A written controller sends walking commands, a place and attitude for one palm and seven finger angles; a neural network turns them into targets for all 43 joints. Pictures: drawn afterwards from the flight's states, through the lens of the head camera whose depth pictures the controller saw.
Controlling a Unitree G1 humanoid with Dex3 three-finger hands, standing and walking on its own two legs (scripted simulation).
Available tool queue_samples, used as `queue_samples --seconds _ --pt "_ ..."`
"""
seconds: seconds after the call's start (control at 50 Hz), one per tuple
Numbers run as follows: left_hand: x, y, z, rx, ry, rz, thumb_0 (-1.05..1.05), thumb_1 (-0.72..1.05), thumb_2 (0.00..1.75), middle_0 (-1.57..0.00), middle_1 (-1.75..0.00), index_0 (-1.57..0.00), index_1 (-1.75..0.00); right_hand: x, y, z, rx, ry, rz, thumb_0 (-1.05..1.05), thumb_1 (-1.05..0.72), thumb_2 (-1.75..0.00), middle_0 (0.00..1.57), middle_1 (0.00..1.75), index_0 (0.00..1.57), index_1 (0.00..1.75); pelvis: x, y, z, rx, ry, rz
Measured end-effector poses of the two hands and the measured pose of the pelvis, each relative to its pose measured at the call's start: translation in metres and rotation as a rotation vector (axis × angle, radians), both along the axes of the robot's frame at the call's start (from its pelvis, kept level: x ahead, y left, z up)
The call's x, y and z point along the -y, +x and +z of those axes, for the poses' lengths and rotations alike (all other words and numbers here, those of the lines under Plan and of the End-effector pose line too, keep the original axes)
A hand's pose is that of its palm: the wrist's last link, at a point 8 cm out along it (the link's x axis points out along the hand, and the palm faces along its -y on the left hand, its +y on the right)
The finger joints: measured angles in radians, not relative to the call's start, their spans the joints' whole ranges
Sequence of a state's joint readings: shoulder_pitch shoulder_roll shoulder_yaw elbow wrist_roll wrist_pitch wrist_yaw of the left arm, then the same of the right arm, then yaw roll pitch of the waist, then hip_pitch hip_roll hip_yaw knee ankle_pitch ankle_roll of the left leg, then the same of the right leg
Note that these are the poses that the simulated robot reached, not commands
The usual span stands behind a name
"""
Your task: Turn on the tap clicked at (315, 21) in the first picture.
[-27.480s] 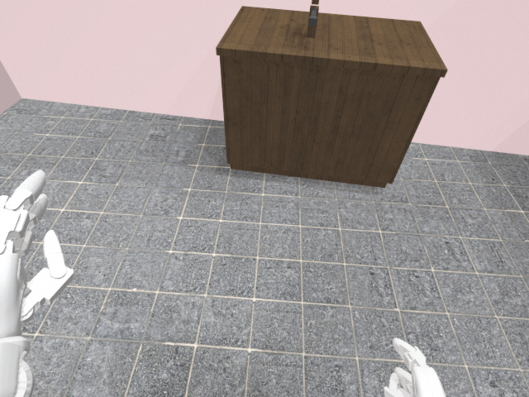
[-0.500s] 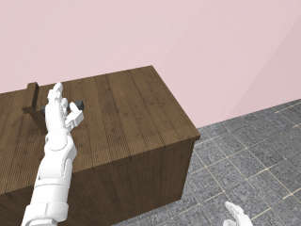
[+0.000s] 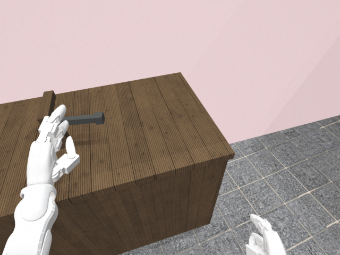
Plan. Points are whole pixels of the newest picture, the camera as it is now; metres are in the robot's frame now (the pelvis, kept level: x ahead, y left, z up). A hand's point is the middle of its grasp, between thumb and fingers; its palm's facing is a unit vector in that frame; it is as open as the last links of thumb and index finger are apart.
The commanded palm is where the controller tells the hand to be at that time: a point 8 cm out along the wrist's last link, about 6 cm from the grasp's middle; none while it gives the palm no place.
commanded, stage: draw the hand back beside the body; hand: left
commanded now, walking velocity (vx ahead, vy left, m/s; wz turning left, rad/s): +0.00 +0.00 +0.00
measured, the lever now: (99, 118) +0.49 +0.27 +0.05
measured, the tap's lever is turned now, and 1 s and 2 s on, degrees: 79 79 79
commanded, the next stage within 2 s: step back with the hand held close in 0.72 s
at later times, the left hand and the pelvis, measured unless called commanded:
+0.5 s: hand (45, 183) +0.20 +0.24 +0.16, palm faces +0.39 -0.85 -0.36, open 7.4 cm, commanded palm +0.16 +0.28 +0.17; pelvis +0.01 +0.00 +0.00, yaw +1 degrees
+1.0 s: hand (32, 178) +0.20 +0.26 +0.17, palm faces +0.42 -0.82 -0.38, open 7.4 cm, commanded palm +0.15 +0.29 +0.17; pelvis -0.01 +0.01 +0.00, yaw +1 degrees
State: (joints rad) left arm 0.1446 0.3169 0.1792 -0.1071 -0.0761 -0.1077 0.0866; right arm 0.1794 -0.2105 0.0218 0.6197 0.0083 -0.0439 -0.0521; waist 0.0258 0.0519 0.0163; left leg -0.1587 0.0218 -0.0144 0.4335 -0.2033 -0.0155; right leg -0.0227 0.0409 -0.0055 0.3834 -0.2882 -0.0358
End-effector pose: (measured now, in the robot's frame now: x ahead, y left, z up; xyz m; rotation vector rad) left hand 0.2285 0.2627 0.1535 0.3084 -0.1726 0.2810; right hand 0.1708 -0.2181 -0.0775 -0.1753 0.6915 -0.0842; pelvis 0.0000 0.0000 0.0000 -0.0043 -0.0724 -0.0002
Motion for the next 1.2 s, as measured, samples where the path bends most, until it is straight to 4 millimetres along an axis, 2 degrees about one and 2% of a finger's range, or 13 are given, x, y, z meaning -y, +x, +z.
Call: queue_samples --seconds 0.14,0.5,0.68,0.86,0.96,1.02,1.12,1.2 --pt "-0.013 -0.024 0.006 0.014 0.024 0.053 0.02 0.89 0.9 -0.2 -0.26 -0.19 -0.26 -0.003 0.005 -0.002 -0.011 -0.013 0.032 0.01 -0.9 -0.9 0.2 0.3 0.2 0.3 -0.002 0.003 0.0 0.001 -0.002 0.009" --pt "-0.02 -0.073 0.017 0.009 0.102 0.1 0.02 0.89 0.9 -0.21 -0.3 -0.21 -0.3 -0.009 0.021 0.003 0.04 -0.017 0.053 0.01 -0.9 -0.9 0.2 0.3 0.2 0.3 -0.004 0.007 -0.002 -0.003 -0.006 0.017" --pt "-0.023 -0.079 0.015 0.019 0.085 0.132 0.02 0.89 0.9 -0.21 -0.3 -0.21 -0.3 -0.012 0.019 0.001 0.039 -0.025 0.071 0.01 -0.9 -0.9 0.2 0.3 0.2 0.3 -0.004 0.001 -0.003 0.004 -0.007 0.028" --pt "-0.021 -0.078 0.016 0.023 0.09 0.108 0.02 0.89 0.9 -0.21 -0.3 -0.21 -0.3 -0.012 0.013 0.002 0.044 -0.023 0.061 0.01 -0.9 -0.9 0.2 0.3 0.2 0.3 -0.005 -0.002 -0.003 0.007 -0.01 0.025" --pt "-0.035 -0.073 0.028 0.07 0.148 0.115 0.02 0.89 0.9 -0.21 -0.3 -0.21 -0.3 -0.01 0.006 0.0 0.007 -0.041 0.045 0.01 -0.9 -0.9 0.2 0.3 0.2 0.3 -0.007 -0.007 -0.004 -0.024 -0.025 0.02" --pt "-0.038 -0.071 0.026 0.059 0.153 0.104 0.02 0.89 0.9 -0.21 -0.3 -0.21 -0.3 -0.008 -0.001 0.0 -0.005 -0.046 0.017 0.01 -0.9 -0.9 0.2 0.3 0.2 0.3 -0.011 -0.012 -0.004 -0.042 -0.025 0.009" --pt "-0.036 -0.078 0.015 -0.002 0.151 0.045 0.02 0.89 0.9 -0.21 -0.3 -0.21 -0.3 -0.007 -0.017 0.001 -0.016 -0.061 -0.028 0.01 -0.9 -0.9 0.2 0.3 0.2 0.3 -0.021 -0.023 -0.005 -0.066 -0.026 0.0" --pt "-0.042 -0.09 0.014 -0.016 0.174 0.025 0.02 0.89 0.9 -0.21 -0.3 -0.21 -0.3 -0.01 -0.031 0.001 -0.028 -0.078 -0.04 0.01 -0.9 -0.9 0.2 0.3 0.2 0.3 -0.028 -0.034 -0.006 -0.077 -0.029 -0.001"
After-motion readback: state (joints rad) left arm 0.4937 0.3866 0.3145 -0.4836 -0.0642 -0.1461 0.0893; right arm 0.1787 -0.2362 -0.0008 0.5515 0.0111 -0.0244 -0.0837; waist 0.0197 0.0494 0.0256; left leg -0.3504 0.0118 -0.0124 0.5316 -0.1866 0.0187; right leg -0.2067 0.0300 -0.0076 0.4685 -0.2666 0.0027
